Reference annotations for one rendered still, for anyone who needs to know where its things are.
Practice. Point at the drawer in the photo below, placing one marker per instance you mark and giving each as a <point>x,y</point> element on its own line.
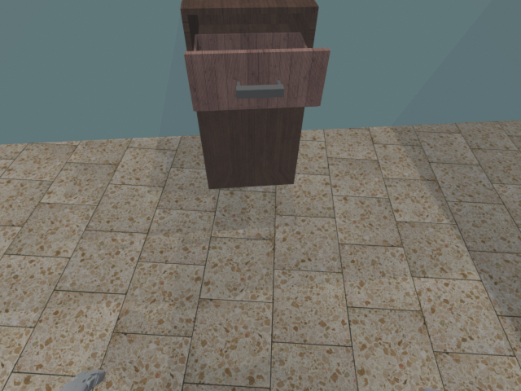
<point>220,60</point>

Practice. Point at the cabinet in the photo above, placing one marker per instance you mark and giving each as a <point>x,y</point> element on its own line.
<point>250,147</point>

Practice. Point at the handle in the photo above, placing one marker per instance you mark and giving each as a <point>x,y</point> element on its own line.
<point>259,91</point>

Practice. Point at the robot left hand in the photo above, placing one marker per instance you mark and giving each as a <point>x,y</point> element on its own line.
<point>85,381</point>

